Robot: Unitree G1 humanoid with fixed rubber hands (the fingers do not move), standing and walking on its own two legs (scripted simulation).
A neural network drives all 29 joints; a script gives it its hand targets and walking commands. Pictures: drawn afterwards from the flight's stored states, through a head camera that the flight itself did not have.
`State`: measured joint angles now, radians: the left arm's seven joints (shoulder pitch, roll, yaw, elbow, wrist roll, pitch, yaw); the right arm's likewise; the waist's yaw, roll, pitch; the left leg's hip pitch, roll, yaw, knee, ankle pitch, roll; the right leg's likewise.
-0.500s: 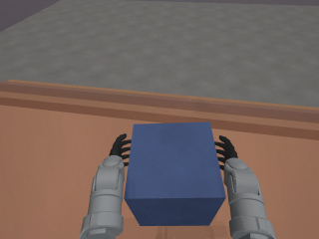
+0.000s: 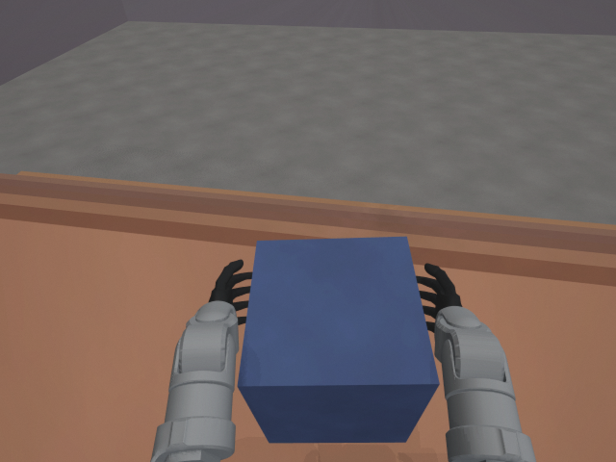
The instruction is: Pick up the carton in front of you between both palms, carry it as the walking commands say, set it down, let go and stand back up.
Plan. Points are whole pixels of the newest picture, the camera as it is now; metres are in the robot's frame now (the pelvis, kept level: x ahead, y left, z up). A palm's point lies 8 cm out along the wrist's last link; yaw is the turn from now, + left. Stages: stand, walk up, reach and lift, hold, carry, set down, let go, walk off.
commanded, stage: hold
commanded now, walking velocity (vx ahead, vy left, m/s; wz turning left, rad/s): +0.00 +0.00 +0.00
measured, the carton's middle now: (334, 345) +0.28 +0.00 -0.02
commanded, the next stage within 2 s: carry in 1.12 s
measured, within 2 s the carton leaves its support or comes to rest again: neither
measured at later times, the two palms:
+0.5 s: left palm (222, 313) +0.28 +0.15 +0.05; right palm (447, 318) +0.28 -0.15 +0.05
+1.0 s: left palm (222, 313) +0.29 +0.15 +0.05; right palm (447, 318) +0.28 -0.15 +0.05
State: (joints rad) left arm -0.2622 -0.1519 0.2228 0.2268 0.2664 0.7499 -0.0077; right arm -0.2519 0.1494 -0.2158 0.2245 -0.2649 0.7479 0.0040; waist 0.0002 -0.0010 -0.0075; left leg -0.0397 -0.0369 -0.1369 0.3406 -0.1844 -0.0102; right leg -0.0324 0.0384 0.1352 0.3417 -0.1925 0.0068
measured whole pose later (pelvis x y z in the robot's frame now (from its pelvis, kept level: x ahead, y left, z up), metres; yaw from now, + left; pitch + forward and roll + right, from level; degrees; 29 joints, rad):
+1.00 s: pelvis +0.00 +0.00 +0.00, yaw +0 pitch -7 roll +0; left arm -0.28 -0.16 0.23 0.23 0.28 0.76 -0.02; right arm -0.27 0.15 -0.22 0.23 -0.28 0.76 0.01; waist 0.00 0.00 0.01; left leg -0.03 -0.03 -0.13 0.34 -0.18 -0.01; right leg -0.03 0.04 0.13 0.34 -0.19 0.01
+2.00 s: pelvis +0.36 +0.00 -0.01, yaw -2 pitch +5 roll -2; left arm 0.06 -0.13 0.04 -0.57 0.04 1.19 0.13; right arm 0.04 0.13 -0.04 -0.54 -0.02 1.19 -0.14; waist -0.05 0.02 -0.15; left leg 0.03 0.04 0.17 0.23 -0.35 0.01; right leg -0.60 -0.07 -0.17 0.63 -0.16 -0.01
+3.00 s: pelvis +0.98 +0.00 -0.01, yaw +0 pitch +5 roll -1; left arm -0.54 -0.11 0.29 -0.04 0.06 1.00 0.14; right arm -0.55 0.11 -0.28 0.00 -0.04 0.98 -0.14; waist -0.02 0.00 0.02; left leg -0.28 -0.02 0.14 0.52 -0.34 0.10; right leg -0.63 -0.02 -0.05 0.83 -0.20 -0.05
